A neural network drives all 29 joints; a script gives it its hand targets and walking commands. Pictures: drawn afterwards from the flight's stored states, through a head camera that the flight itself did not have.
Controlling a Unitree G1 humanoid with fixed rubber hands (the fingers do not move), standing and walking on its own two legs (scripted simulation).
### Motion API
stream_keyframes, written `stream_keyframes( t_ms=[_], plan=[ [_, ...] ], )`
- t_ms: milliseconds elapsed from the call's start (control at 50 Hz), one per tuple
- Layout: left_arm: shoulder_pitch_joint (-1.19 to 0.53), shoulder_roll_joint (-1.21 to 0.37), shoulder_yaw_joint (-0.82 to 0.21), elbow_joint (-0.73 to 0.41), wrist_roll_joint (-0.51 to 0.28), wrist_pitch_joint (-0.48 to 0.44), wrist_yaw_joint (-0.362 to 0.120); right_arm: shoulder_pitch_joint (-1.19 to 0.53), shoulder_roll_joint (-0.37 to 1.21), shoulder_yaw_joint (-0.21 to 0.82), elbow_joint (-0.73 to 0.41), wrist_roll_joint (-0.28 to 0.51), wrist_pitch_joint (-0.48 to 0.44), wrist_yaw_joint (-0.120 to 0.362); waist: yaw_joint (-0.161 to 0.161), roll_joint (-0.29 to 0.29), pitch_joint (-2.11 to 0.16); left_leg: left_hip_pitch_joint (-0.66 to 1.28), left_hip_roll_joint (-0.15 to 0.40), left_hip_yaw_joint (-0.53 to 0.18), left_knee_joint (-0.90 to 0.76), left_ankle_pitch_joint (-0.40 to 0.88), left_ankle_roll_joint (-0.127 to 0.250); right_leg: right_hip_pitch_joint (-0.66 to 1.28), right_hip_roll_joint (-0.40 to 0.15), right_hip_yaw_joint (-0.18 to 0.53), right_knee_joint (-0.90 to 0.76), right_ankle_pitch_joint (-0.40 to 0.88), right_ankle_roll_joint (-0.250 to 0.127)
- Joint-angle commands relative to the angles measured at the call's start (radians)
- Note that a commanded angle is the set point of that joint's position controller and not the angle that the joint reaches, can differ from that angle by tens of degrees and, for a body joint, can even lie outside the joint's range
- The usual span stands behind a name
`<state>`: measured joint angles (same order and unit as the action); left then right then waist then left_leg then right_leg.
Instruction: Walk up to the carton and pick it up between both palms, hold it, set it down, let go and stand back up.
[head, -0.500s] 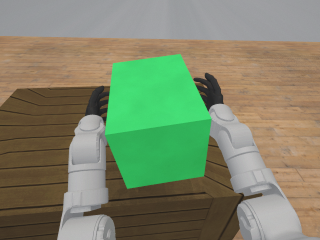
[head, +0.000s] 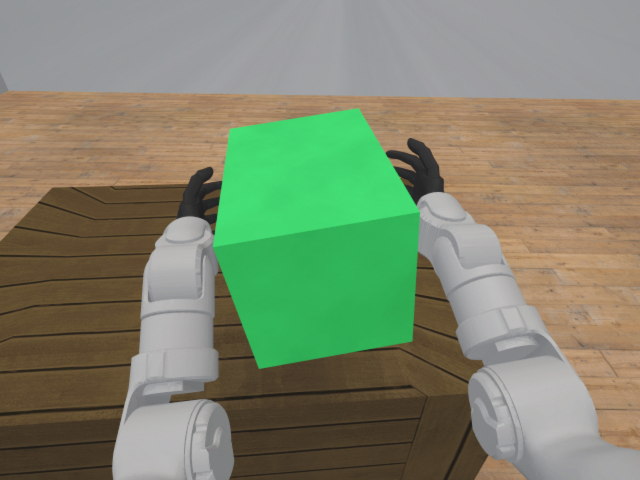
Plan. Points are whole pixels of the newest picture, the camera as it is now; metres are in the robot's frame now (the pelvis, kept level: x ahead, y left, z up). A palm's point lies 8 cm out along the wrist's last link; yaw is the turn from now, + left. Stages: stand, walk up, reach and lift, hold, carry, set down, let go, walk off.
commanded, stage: hold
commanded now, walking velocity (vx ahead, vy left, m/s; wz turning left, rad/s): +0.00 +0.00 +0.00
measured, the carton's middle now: (313, 226) +0.40 +0.00 +0.18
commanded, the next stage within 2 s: none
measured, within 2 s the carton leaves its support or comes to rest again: neither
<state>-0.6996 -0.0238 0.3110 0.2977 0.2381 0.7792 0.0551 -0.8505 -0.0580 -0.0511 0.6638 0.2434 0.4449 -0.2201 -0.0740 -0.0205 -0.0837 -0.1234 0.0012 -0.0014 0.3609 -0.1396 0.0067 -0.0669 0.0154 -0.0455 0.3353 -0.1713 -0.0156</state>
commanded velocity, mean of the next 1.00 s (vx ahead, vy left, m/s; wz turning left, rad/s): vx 0.00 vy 0.00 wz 0.00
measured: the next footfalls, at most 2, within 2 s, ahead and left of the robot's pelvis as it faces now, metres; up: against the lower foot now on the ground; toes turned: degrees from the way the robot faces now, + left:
none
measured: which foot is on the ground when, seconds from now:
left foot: down 0.00-1.00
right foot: down 0.00-1.00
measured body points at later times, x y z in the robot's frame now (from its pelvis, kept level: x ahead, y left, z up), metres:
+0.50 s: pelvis +0.01 +0.00 +0.00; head -0.06 +0.02 +0.44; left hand +0.38 +0.15 +0.20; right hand +0.39 -0.13 +0.23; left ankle +0.04 +0.11 -0.75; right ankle +0.01 -0.11 -0.75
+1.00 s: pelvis +0.01 +0.00 +0.00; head -0.06 +0.01 +0.44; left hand +0.38 +0.15 +0.20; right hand +0.38 -0.14 +0.22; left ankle +0.04 +0.11 -0.75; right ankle +0.01 -0.11 -0.75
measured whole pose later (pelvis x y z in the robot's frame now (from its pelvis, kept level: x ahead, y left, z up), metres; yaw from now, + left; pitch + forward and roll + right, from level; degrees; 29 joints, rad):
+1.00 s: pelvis +0.01 +0.00 +0.00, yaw +0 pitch -7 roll -1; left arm -0.61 -0.05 0.30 0.16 0.23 0.82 0.05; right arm -0.76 -0.06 0.00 0.51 0.28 0.50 -0.25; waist -0.08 -0.01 -0.07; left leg -0.08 0.00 -0.01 0.36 -0.16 0.01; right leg -0.02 0.02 -0.03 0.32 -0.18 -0.01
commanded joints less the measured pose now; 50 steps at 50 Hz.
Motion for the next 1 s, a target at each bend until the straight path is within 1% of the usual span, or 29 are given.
stream_keyframes(
  t_ms=[0, 40, 100, 140, 220, 280, 320, 400, 420, 460, 540, 580, 680, 700, 780, 840, 900, 940, 980],
  plan=[
    [-1.006, -0.557, -0.509, -0.247, -0.184, -0.130, -0.146, -0.835, 0.733, 0.351, -0.293, 0.117, -0.031, 0.095, -0.006, 0.054, -0.436, 0.180, -0.040, -0.004, -0.032, 0.111, -0.027, 0.038, 0.030, 0.012, -0.062, 0.117, 0.092],
    [-1.008, -0.558, -0.518, -0.261, -0.190, -0.130, -0.142, -0.828, 0.733, 0.359, -0.301, 0.127, -0.028, 0.092, -0.009, 0.061, -0.450, 0.192, -0.040, -0.007, -0.024, 0.138, -0.033, 0.041, 0.033, 0.012, -0.057, 0.140, 0.092],
    [-0.993, -0.554, -0.523, -0.276, -0.195, -0.126, -0.138, -0.819, 0.732, 0.382, -0.332, 0.144, -0.023, 0.086, -0.007, 0.051, -0.459, 0.200, -0.042, -0.011, -0.015, 0.170, -0.033, 0.054, 0.037, 0.012, -0.053, 0.181, 0.097],
    [-0.984, -0.549, -0.516, -0.275, -0.191, -0.122, -0.141, -0.814, 0.730, 0.385, -0.338, 0.147, -0.017, 0.082, -0.004, 0.047, -0.440, 0.191, -0.043, -0.010, -0.019, 0.158, -0.031, 0.052, 0.035, 0.013, -0.056, 0.170, 0.099],
    [-0.989, -0.563, -0.548, -0.316, -0.205, -0.119, -0.139, -0.800, 0.728, 0.390, -0.364, 0.158, -0.010, 0.080, -0.016, 0.065, -0.454, 0.207, -0.040, -0.015, -0.011, 0.185, -0.043, 0.044, 0.040, 0.011, -0.052, 0.182, 0.095],
    [-0.963, -0.561, -0.552, -0.330, -0.201, -0.112, -0.138, -0.779, 0.721, 0.402, -0.382, 0.167, -0.002, 0.076, -0.016, 0.066, -0.445, 0.218, -0.039, -0.018, -0.005, 0.215, -0.048, 0.050, 0.045, 0.009, -0.050, 0.207, 0.095],
    [-0.952, -0.569, -0.565, -0.347, -0.205, -0.108, -0.139, -0.774, 0.716, 0.407, -0.410, 0.171, -0.001, 0.072, -0.021, 0.073, -0.457, 0.226, -0.039, -0.020, 0.000, 0.237, -0.053, 0.056, 0.047, 0.010, -0.048, 0.225, 0.095],
    [-0.918, -0.556, -0.558, -0.353, -0.189, -0.097, -0.147, -0.734, 0.701, 0.412, -0.405, 0.171, 0.013, 0.067, -0.024, 0.069, -0.416, 0.231, -0.039, -0.021, -0.003, 0.247, -0.055, 0.062, 0.047, 0.009, -0.050, 0.237, 0.096],
    [-0.924, -0.560, -0.569, -0.379, -0.196, -0.099, -0.149, -0.729, 0.705, 0.417, -0.419, 0.173, 0.013, 0.067, -0.028, 0.071, -0.437, 0.236, -0.039, -0.022, -0.001, 0.257, -0.057, 0.070, 0.047, 0.010, -0.046, 0.249, 0.096],
    [-0.910, -0.560, -0.568, -0.376, -0.189, -0.094, -0.150, -0.724, 0.701, 0.420, -0.429, 0.172, 0.016, 0.066, -0.026, 0.072, -0.416, 0.235, -0.040, -0.022, 0.000, 0.262, -0.059, 0.068, 0.047, 0.009, -0.046, 0.257, 0.098],
    [-0.898, -0.570, -0.597, -0.414, -0.200, -0.092, -0.149, -0.718, 0.696, 0.432, -0.480, 0.175, 0.014, 0.065, -0.031, 0.085, -0.450, 0.256, -0.038, -0.026, 0.009, 0.297, -0.068, 0.072, 0.051, 0.008, -0.043, 0.278, 0.094],
    [-0.890, -0.571, -0.603, -0.423, -0.201, -0.090, -0.148, -0.717, 0.694, 0.442, -0.499, 0.176, 0.014, 0.064, -0.029, 0.083, -0.455, 0.266, -0.038, -0.028, 0.015, 0.312, -0.067, 0.074, 0.053, 0.007, -0.042, 0.290, 0.094],
    [-0.864, -0.558, -0.584, -0.411, -0.184, -0.082, -0.153, -0.694, 0.684, 0.438, -0.476, 0.164, 0.020, 0.066, -0.020, 0.064, -0.410, 0.254, -0.035, -0.022, -0.004, 0.279, -0.057, 0.066, 0.050, 0.008, -0.050, 0.256, 0.094],
    [-0.863, -0.554, -0.577, -0.408, -0.180, -0.082, -0.156, -0.703, 0.690, 0.442, -0.482, 0.163, 0.018, 0.067, -0.013, 0.054, -0.410, 0.249, -0.037, -0.019, -0.006, 0.270, -0.052, 0.070, 0.048, 0.009, -0.051, 0.255, 0.096],
    [-0.865, -0.550, -0.574, -0.405, -0.182, -0.083, -0.160, -0.711, 0.696, 0.447, -0.486, 0.159, 0.017, 0.066, -0.010, 0.050, -0.414, 0.246, -0.040, -0.015, -0.007, 0.264, -0.047, 0.080, 0.046, 0.012, -0.050, 0.269, 0.099],
    [-0.867, -0.548, -0.562, -0.378, -0.177, -0.083, -0.164, -0.724, 0.702, 0.435, -0.474, 0.151, 0.015, 0.067, -0.003, 0.045, -0.402, 0.228, -0.039, -0.011, -0.019, 0.219, -0.039, 0.071, 0.043, 0.013, -0.056, 0.231, 0.097],
    [-0.882, -0.555, -0.572, -0.379, -0.182, -0.087, -0.162, -0.731, 0.706, 0.431, -0.464, 0.144, 0.011, 0.070, -0.005, 0.052, -0.409, 0.231, -0.038, -0.010, -0.019, 0.216, -0.040, 0.063, 0.043, 0.012, -0.057, 0.220, 0.093],
    [-0.897, -0.551, -0.568, -0.374, -0.186, -0.091, -0.163, -0.736, 0.715, 0.426, -0.449, 0.139, 0.013, 0.069, -0.009, 0.043, -0.407, 0.222, -0.041, -0.008, -0.022, 0.197, -0.035, 0.064, 0.040, 0.014, -0.059, 0.216, 0.096],
    [-0.904, -0.555, -0.571, -0.374, -0.191, -0.094, -0.163, -0.746, 0.720, 0.429, -0.459, 0.142, 0.011, 0.067, -0.009, 0.046, -0.425, 0.218, -0.043, -0.007, -0.022, 0.193, -0.035, 0.070, 0.039, 0.015, -0.054, 0.224, 0.098]
  ],
)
